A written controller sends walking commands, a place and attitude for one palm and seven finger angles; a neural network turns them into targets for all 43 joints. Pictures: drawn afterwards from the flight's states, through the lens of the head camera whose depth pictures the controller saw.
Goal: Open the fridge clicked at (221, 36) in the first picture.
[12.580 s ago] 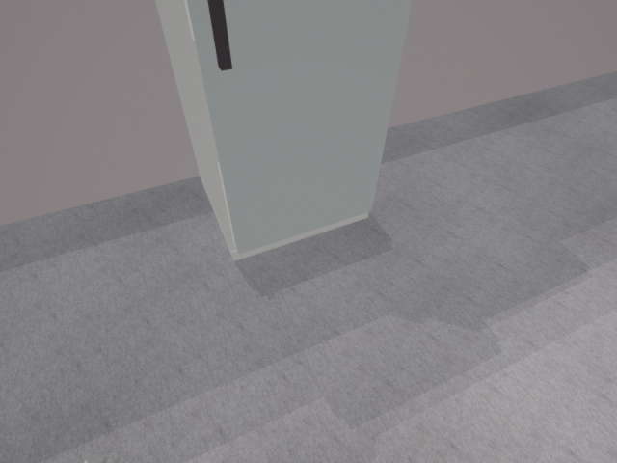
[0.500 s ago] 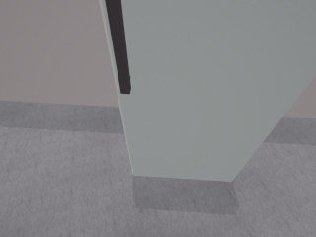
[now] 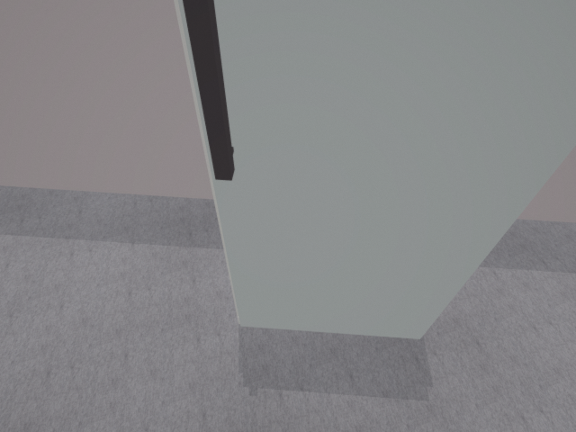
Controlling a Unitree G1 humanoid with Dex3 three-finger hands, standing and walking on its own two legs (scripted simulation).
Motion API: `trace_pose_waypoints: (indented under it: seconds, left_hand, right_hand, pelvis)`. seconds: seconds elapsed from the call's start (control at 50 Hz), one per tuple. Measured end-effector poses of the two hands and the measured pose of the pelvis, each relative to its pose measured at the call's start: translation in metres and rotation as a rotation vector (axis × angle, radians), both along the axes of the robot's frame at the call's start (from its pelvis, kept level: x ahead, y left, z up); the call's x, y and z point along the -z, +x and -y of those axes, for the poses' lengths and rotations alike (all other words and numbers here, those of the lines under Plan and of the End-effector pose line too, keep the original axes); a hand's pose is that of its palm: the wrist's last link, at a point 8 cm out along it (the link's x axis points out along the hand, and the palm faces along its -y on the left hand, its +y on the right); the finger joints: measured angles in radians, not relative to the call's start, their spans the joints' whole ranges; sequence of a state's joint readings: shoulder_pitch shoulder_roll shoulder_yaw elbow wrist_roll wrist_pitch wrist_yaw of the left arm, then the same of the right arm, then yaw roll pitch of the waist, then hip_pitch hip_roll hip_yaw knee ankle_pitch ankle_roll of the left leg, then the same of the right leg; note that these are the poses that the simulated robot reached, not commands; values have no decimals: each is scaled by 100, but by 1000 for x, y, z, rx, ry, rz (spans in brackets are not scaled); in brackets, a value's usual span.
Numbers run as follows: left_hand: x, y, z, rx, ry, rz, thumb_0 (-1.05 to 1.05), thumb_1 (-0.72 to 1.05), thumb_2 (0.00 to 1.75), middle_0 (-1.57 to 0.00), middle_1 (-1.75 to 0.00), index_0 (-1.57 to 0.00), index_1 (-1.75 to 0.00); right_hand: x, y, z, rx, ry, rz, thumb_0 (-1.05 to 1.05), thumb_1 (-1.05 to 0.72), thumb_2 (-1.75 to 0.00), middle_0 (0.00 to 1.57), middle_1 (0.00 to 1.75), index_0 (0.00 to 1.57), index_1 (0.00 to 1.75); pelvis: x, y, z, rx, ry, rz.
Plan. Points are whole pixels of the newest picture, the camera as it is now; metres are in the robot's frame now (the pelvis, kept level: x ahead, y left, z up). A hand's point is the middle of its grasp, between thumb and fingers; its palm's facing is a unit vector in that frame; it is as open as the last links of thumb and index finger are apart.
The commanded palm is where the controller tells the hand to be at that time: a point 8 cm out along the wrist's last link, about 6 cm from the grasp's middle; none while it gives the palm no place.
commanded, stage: come to a stop and stand still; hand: left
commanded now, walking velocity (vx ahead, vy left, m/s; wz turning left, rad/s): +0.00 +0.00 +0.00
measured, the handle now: (215, 80) +0.51 +0.14 +0.23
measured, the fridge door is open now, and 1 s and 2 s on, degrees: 0 0 0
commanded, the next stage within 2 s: look again from close up in 0.20 s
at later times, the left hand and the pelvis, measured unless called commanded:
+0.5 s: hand out of the picture +0.05 +0.21 -0.17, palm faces -0.02 -0.96 -0.28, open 7.4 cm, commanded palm none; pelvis +0.01 -0.01 +0.00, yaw +0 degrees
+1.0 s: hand out of the picture +0.02 +0.19 -0.17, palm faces +0.01 -0.97 -0.25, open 7.4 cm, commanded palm none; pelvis +0.01 -0.01 +0.00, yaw +1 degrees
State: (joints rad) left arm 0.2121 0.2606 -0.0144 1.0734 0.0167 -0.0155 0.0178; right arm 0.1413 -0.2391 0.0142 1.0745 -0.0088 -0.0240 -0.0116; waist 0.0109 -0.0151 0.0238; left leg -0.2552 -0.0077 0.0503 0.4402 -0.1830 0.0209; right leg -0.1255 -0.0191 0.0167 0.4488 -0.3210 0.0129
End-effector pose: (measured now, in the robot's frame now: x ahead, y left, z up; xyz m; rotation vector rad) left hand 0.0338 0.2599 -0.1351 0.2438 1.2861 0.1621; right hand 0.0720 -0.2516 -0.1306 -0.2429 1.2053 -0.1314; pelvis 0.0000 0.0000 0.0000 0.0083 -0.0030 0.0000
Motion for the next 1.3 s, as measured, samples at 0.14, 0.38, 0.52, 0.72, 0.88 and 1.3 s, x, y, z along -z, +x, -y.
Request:
trace_pose_waypoints:
  seconds: [0.14, 0.38, 0.52, 0.72, 0.88, 1.3]
  left_hand:
    - [-4, 10, -3, 3, 18, 14, 0, 90, 90, -20, -30, -20, -30]
    - [-4, 11, -1, 1, 20, 0, 0, 90, 90, -20, -30, -20, -30]
    - [-2, 7, 5, -5, 9, -17, 0, 90, 90, -20, -30, -20, -30]
    - [-1, 0, 12, -20, -4, -27, 0, 90, 90, -20, -30, -20, -30]
    - [0, -8, 17, -32, -12, -38, 0, 90, 90, -20, -30, -20, -30]
    - [4, -26, 26, -58, -32, -63, 0, 90, 90, -20, -30, -20, -30]
  right_hand:
    - [0, 3, 8, 4, -9, -7, 1, -90, -90, 20, 30, 20, 30]
    - [-1, -6, 20, 12, -31, -51, 1, -90, -90, 20, 30, 20, 30]
    - [-1, -8, 20, 11, -28, -65, 1, -90, -90, 20, 30, 20, 30]
    - [1, -7, 15, 8, -12, -65, 1, -90, -90, 20, 30, 20, 30]
    - [2, -8, 11, 7, -2, -66, 1, -90, -90, 20, 30, 20, 30]
    - [3, -20, 8, 14, 0, -94, 1, -90, -90, 20, 30, 20, 30]
  pelvis:
    - [0, 5, 3, -1, 2, 1]
    - [-2, 8, 8, -4, 3, 3]
    - [-2, 10, 10, -6, 3, 3]
    - [-3, 11, 12, -9, 3, 6]
    - [-3, 11, 13, -11, 3, 7]
    - [-3, 9, 14, -19, 0, 12]
